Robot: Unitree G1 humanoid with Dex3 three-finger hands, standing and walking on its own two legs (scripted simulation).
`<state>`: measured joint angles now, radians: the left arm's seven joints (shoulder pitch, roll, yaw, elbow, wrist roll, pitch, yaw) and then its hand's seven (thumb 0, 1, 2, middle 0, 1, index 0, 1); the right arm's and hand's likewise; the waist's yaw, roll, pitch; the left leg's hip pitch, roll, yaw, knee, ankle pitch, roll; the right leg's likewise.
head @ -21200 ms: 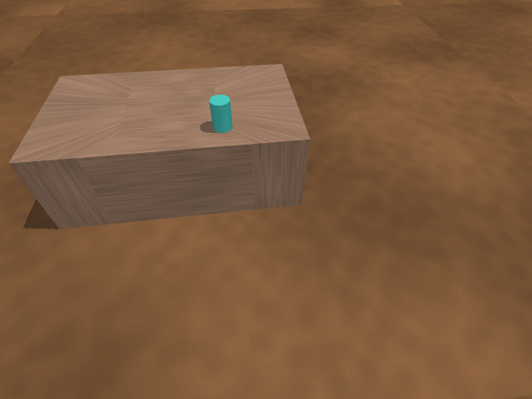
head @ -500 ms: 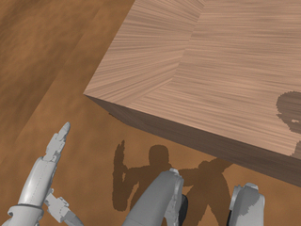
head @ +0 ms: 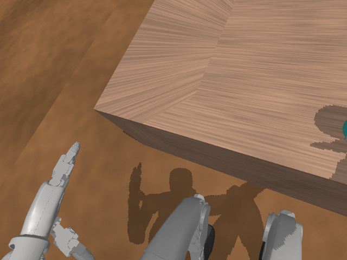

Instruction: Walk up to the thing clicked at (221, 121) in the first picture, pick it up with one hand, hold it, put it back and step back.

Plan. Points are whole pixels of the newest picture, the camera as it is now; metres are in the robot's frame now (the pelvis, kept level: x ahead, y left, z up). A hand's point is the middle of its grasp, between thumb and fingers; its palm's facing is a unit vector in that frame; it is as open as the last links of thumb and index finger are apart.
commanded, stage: withdraw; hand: right
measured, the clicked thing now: out of the picture +0.49 -0.28 -0.08
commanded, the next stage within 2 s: rise in 0.26 s
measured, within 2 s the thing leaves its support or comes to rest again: neither
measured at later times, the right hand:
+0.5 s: hand out of the picture +0.45 -0.35 +0.04, palm faces +0.40 +0.91 -0.14, open 17.3 cm
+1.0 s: hand out of the picture +0.34 -0.33 +0.08, palm faces +0.32 +0.89 -0.31, open 17.3 cm
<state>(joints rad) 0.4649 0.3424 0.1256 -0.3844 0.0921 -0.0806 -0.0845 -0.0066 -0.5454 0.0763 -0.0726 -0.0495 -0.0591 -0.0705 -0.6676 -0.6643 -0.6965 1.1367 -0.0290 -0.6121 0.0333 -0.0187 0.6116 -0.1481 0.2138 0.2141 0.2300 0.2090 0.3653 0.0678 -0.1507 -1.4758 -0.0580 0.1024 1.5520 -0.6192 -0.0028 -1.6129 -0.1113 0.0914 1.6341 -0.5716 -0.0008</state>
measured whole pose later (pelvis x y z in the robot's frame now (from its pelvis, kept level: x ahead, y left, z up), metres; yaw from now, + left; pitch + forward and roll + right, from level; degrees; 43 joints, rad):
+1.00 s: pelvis +0.05 -0.03 +0.15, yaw -5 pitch +14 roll +4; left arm 0.38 0.22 -0.07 0.13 -0.05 0.11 0.02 0.00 0.59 0.73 -0.18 -0.24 -0.18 -0.25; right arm -0.19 -0.40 -0.25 0.78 0.01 -0.02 -0.07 -0.01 0.51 -0.07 0.06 0.06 0.06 0.05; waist 0.07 0.00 -0.14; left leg -0.67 0.00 0.02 0.88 -0.45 -0.03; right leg -0.79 -0.05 -0.02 0.97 -0.42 -0.03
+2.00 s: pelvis +0.06 +0.02 +0.19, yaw -7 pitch +0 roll +0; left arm 0.21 0.30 -0.01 0.81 0.05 0.02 0.02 0.01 0.90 0.90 -0.20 -0.30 -0.20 -0.30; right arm 0.28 -0.31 0.00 0.72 -0.05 0.02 -0.02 -0.01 0.51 -0.07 0.07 0.06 0.06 0.05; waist 0.01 -0.04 -0.02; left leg -0.28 0.00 0.03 0.67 -0.39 0.01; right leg -0.35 -0.04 -0.02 0.66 -0.31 0.03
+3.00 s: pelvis +0.05 +0.01 +0.21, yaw -6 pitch -3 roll +0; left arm 0.17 0.33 -0.01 1.16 0.01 0.01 0.00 0.01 0.91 0.90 -0.20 -0.30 -0.20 -0.31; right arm 0.18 -0.33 0.02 1.12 -0.02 0.00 -0.01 -0.01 0.49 -0.08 0.07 0.06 0.06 0.06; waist 0.01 -0.03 0.04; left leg -0.09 0.01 0.02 0.35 -0.22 0.00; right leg -0.15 -0.02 -0.03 0.33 -0.13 0.01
